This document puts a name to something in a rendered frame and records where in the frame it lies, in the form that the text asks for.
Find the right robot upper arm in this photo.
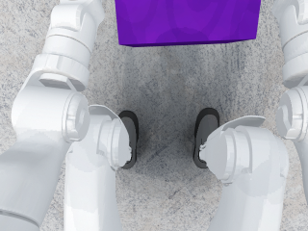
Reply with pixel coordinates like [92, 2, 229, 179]
[275, 86, 308, 206]

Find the left robot upper arm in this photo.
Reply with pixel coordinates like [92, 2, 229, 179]
[0, 85, 90, 231]

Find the left robot forearm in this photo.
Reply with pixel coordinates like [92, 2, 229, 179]
[11, 0, 105, 129]

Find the left robot shin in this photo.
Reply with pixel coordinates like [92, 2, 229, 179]
[65, 105, 132, 166]

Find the left robot thigh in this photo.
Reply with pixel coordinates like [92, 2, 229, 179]
[64, 115, 127, 231]

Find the right robot forearm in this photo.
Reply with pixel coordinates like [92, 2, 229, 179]
[271, 0, 308, 89]

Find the carton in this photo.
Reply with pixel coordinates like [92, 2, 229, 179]
[115, 0, 261, 47]

